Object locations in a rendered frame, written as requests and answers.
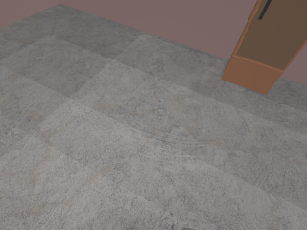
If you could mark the cupboard door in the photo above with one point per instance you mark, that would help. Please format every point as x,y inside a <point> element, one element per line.
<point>276,38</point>

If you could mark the handle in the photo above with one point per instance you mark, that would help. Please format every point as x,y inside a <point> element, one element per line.
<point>264,10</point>

